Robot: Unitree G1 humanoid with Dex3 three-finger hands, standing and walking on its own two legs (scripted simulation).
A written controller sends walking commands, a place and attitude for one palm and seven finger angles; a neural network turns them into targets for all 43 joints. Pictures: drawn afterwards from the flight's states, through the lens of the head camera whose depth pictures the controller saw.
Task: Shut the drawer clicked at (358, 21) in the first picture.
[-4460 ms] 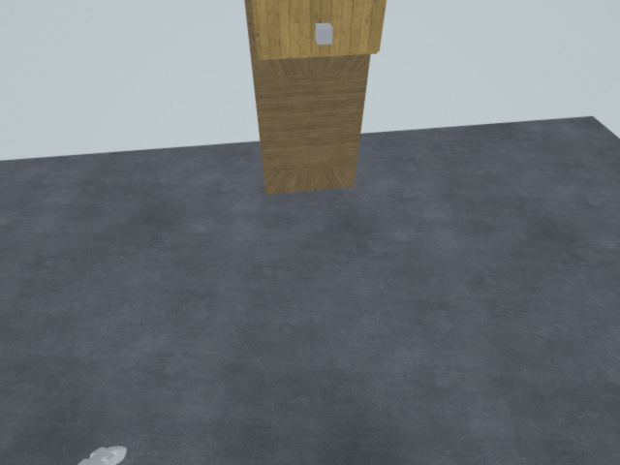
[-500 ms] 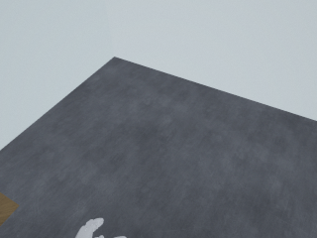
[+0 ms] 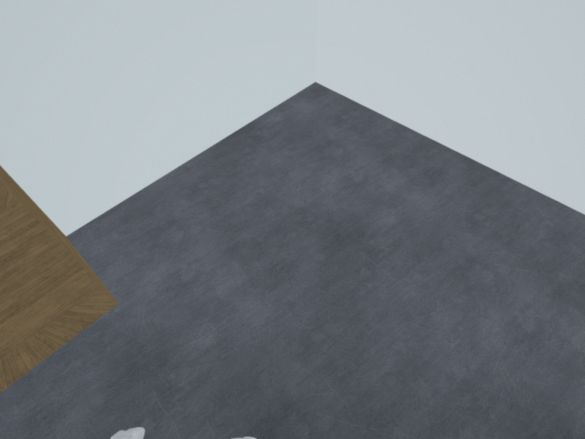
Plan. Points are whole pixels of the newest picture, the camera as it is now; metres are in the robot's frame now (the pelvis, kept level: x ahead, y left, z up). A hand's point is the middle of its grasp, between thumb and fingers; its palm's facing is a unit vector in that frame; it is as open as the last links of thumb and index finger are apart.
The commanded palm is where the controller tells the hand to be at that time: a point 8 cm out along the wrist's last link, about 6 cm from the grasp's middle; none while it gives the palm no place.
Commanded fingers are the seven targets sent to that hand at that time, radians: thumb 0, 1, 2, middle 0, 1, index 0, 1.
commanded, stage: turn to face it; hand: left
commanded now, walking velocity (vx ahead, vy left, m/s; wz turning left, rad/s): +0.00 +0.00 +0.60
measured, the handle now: out of the picture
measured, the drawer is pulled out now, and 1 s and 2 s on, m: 0.17 0.17 0.17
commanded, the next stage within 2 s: take the last steps up to it in 1.12 s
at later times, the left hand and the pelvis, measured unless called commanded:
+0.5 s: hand out of the picture -0.05 +0.23 -0.18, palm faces +0.35 -0.89 -0.28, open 7.4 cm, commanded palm none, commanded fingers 0.00 0.90 0.90 -0.20 -0.30 -0.20 -0.30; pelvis +0.00 +0.00 -0.01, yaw +19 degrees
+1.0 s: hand out of the picture -0.01 +0.17 -0.13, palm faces +0.56 -0.78 -0.28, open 7.4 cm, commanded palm none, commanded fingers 0.00 0.90 0.90 -0.20 -0.30 -0.20 -0.30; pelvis +0.03 -0.04 +0.01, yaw +37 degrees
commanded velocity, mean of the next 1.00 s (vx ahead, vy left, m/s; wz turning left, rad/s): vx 0.00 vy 0.00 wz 0.53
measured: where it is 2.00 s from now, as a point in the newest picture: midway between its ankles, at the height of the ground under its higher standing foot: outside the picture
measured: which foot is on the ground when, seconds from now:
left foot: down 0.00-0.02, up 0.04-0.40, down 0.42-0.78, up 0.80-1.00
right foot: up 0.00-0.00, down 0.02-0.42, up 0.44-0.76, down 0.78-1.00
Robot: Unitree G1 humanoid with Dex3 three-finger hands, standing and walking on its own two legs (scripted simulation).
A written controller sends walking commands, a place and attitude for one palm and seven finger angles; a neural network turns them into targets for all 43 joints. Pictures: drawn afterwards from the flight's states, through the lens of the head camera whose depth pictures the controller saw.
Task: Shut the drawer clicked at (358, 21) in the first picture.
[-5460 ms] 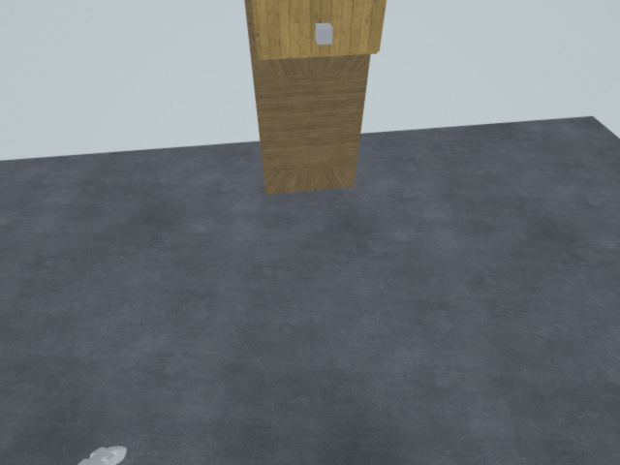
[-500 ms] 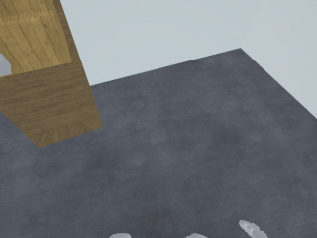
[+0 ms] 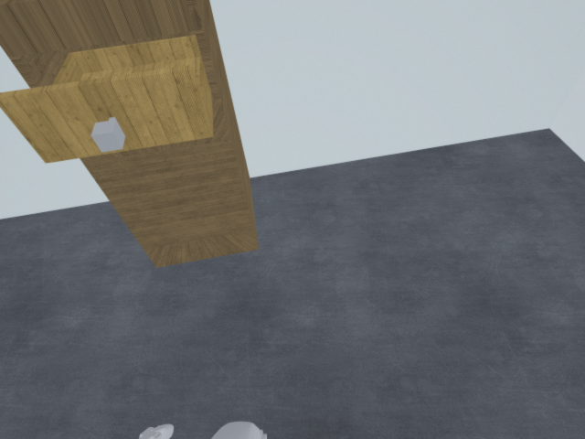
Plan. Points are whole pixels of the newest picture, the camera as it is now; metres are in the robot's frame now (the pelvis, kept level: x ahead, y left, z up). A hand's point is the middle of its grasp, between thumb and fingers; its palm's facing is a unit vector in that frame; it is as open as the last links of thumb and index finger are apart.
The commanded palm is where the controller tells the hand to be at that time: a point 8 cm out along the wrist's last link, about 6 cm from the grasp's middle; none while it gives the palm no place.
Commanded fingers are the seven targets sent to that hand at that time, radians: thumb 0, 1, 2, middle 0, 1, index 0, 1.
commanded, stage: turn to face it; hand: left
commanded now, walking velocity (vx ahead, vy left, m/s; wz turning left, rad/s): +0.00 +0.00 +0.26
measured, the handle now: (110, 130) +0.68 +0.41 +0.04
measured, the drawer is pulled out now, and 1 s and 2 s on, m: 0.17 0.17 0.17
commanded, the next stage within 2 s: take the last steps up to it in 0.12 s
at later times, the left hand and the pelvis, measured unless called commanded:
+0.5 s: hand out of the picture +0.00 +0.25 -0.17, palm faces +0.15 -0.97 -0.20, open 7.4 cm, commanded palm none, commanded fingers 0.00 0.90 0.90 -0.20 -0.30 -0.20 -0.30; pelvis +0.01 +0.05 +0.00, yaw +7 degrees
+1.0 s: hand out of the picture +0.05 +0.20 -0.17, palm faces +0.24 -0.96 -0.16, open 7.3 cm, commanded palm none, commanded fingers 0.00 0.90 0.90 -0.20 -0.30 -0.20 -0.30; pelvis +0.13 +0.05 +0.00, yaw +10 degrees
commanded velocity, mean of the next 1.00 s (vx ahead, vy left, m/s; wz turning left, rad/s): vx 0.24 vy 0.02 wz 0.11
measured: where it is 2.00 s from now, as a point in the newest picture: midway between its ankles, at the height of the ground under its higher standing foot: (273, 422)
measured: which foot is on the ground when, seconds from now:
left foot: up 0.00-0.20, down 0.22-0.68, up 0.70-1.00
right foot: down 0.00-0.24, up 0.26-0.64, down 0.66-1.00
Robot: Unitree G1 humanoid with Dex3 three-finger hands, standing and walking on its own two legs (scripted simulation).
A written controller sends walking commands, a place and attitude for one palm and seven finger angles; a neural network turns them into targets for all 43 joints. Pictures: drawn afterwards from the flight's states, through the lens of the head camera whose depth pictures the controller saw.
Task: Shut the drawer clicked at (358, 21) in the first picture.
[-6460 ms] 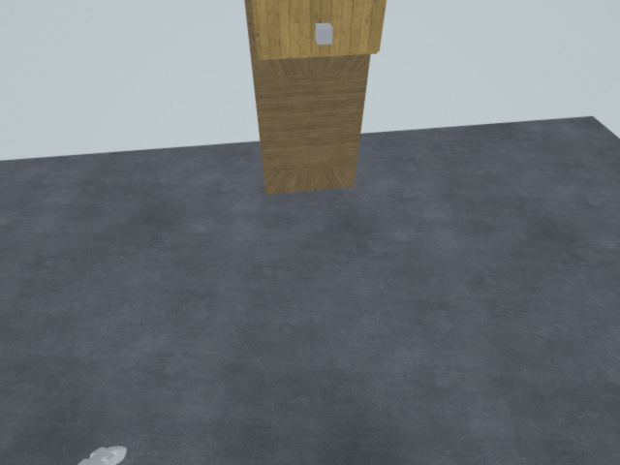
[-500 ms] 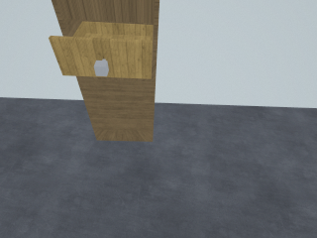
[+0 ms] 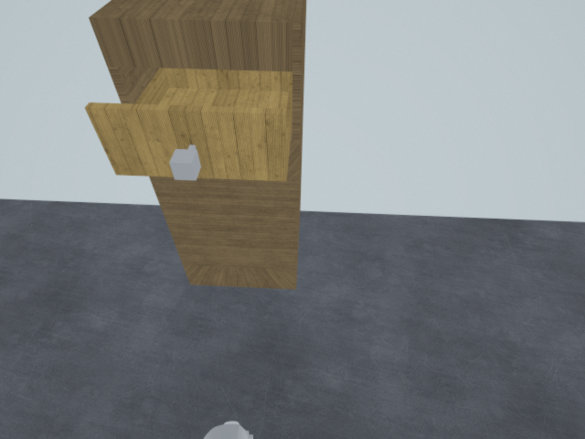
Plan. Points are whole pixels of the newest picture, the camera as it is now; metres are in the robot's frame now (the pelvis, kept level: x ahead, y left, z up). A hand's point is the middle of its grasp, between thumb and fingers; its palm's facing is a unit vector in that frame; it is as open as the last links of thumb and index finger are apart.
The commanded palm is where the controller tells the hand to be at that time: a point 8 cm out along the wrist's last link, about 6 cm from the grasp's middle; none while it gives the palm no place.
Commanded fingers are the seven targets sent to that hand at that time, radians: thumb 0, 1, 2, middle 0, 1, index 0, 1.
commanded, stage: take the last steps up to it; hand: left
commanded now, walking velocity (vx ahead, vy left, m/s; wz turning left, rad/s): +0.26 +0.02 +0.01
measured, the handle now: (188, 158) +0.61 +0.26 +0.04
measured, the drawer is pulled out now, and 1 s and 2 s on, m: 0.17 0.17 0.17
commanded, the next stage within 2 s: come to a stop and stand still in 0.30 s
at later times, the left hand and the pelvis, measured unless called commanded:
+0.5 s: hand (171, 389) +0.23 +0.23 -0.17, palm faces -0.01 -0.98 -0.20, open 7.4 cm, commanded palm none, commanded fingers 0.00 0.90 0.90 -0.20 -0.30 -0.20 -0.30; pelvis +0.15 +0.05 +0.00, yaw -1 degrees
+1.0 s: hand (148, 415) +0.19 +0.26 -0.19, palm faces +0.04 -0.98 -0.20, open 7.3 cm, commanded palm none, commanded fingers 0.00 0.90 0.90 -0.20 -0.30 -0.20 -0.30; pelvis +0.14 +0.07 -0.01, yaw +0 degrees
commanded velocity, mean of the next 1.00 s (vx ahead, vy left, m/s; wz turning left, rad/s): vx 0.02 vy -0.01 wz -0.01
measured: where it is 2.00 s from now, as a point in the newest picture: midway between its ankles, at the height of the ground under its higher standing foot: outside the picture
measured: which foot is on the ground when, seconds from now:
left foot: up 0.00-0.10, down 0.12-0.62, up 0.64-0.88, down 0.90-1.00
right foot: down 0.00-0.12, up 0.14-0.54, down 0.56-0.90, up 0.92-1.00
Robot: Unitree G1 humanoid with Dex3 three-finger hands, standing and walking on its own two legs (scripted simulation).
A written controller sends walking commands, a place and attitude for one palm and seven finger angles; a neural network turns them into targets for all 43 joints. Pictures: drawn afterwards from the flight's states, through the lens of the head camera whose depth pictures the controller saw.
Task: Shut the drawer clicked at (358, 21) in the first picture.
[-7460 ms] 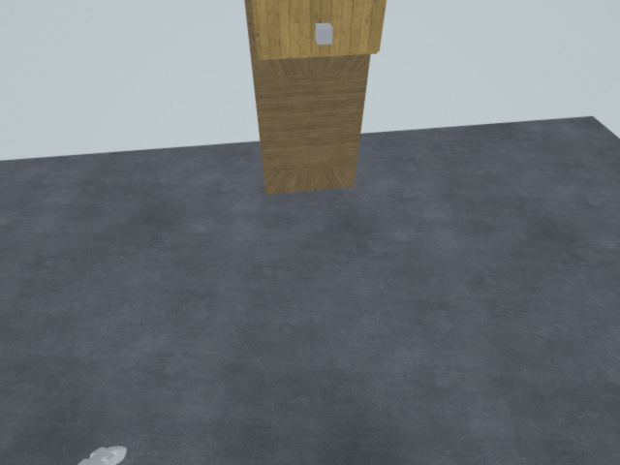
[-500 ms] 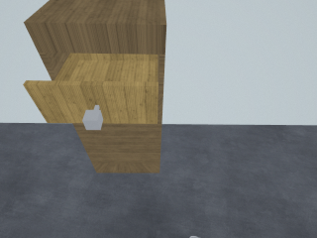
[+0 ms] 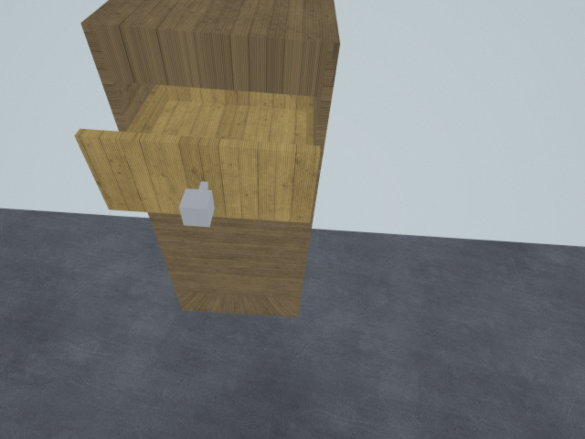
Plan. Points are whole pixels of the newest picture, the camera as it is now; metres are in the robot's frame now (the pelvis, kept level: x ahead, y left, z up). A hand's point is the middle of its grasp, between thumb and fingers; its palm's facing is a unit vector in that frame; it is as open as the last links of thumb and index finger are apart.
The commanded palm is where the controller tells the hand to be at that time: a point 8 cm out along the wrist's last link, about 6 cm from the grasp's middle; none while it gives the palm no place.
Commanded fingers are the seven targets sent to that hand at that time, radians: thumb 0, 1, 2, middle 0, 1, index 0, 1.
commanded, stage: come to a stop and stand still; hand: left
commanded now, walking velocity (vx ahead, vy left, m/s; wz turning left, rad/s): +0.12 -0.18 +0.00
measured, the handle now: (200, 199) +0.47 +0.18 +0.05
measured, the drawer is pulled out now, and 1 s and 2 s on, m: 0.17 0.17 0.17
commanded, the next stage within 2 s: look again from close up in 0.88 s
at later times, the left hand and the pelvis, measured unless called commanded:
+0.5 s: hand out of the picture +0.01 +0.13 -0.17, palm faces -0.03 -0.97 -0.23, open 7.3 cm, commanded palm none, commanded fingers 0.00 0.90 0.90 -0.20 -0.30 -0.20 -0.30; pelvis +0.01 -0.04 +0.00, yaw -1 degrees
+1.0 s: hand out of the picture +0.03 +0.13 -0.17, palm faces -0.02 -0.98 -0.20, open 7.3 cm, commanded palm none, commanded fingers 0.00 0.90 0.90 -0.20 -0.30 -0.20 -0.30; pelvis +0.02 -0.04 +0.00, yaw -2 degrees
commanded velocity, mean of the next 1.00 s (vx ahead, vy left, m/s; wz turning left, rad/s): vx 0.00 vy -0.01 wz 0.00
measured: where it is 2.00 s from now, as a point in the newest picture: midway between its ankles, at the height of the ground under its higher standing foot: outside the picture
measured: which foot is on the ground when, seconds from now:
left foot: down 0.00-1.00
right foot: up 0.00-0.22, down 0.24-1.00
